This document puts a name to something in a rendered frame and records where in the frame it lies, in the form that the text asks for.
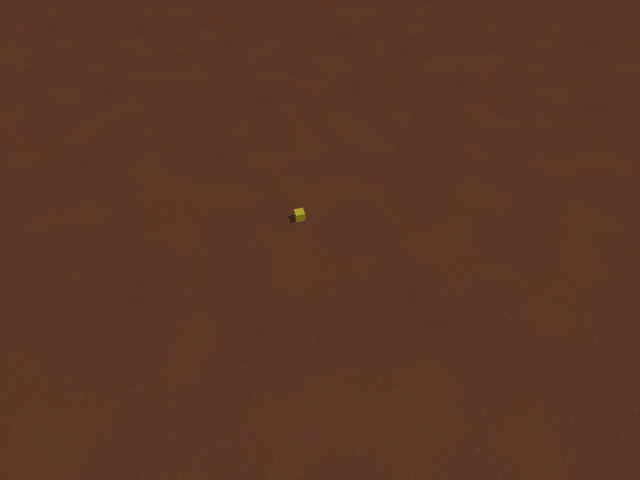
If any cube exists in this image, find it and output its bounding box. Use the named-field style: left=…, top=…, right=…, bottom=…
left=294, top=208, right=305, bottom=222

